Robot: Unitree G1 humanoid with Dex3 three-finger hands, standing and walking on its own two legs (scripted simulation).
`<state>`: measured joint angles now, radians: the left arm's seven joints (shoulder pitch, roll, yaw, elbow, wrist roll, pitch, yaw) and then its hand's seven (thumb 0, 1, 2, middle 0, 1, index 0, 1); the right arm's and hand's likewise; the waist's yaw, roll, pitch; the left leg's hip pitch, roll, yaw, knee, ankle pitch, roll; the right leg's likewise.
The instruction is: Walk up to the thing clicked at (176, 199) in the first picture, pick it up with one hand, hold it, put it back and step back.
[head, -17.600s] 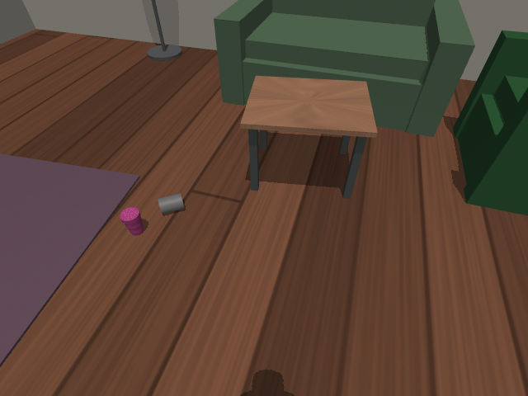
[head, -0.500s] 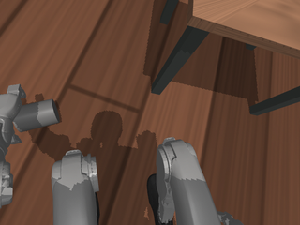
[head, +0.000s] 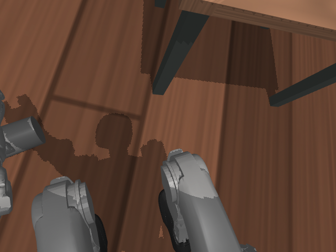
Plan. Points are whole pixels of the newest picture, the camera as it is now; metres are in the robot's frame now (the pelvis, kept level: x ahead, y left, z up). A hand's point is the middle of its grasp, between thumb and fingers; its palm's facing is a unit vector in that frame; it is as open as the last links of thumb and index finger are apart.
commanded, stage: close in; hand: left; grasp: from above
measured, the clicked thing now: (16, 137) +0.46 +0.32 -0.28
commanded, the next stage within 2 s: rest palm in 0.08 s
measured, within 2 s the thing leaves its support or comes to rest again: neither
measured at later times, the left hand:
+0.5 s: hand (10, 136) +0.45 +0.31 -0.23, palm faces -0.41 -0.13 -0.90, open 14.3 cm
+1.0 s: hand (13, 140) +0.44 +0.31 -0.26, palm faces -0.45 -0.18 -0.88, open 14.3 cm
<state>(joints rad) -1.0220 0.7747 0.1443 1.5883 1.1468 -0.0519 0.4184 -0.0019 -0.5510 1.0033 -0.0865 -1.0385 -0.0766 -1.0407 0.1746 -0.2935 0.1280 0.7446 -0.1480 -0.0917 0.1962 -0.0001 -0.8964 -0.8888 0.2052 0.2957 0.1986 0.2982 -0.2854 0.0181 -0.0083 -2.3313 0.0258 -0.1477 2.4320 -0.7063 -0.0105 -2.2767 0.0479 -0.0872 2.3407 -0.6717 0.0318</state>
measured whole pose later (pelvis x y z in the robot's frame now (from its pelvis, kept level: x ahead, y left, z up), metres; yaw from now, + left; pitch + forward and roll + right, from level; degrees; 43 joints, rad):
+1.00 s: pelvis +0.00 +0.01 -0.02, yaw -4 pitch +30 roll -12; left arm -1.02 0.95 0.18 1.73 1.24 -0.21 0.60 0.00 -0.53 0.99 -0.08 -0.99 -0.07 -1.00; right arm 0.13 -0.32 0.22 0.74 -0.26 -0.21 0.25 0.00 -0.89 -0.89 0.20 0.30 0.20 0.30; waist -0.34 -0.11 0.11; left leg -2.35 0.01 -0.23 2.55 -0.74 -0.02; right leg -2.26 0.06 -0.16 2.39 -0.68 0.04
